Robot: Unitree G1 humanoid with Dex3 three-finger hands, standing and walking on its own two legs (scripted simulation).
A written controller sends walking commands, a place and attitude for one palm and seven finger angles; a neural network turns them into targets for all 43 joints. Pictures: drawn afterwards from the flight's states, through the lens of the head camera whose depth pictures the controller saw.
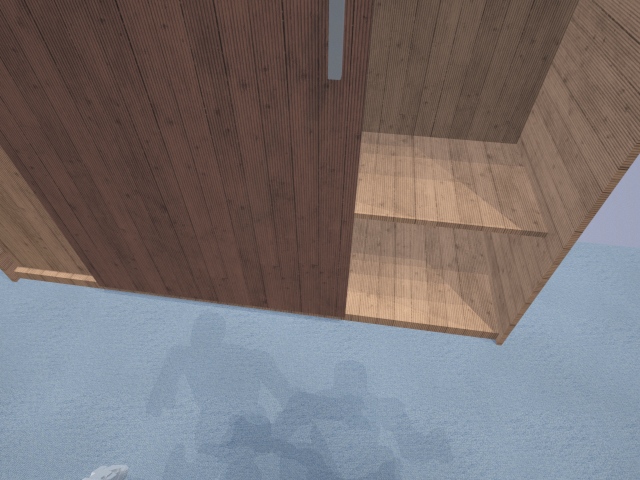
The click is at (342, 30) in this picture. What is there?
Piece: wardrobe's sliding door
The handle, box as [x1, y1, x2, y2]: [328, 0, 344, 79]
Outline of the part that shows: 329,0 328,78 340,79 344,0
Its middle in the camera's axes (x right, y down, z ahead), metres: +0.03 -0.36 +0.65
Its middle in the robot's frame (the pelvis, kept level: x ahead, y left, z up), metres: +0.75 +0.01 +0.25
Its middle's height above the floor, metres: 1.02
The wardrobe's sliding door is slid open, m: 0.54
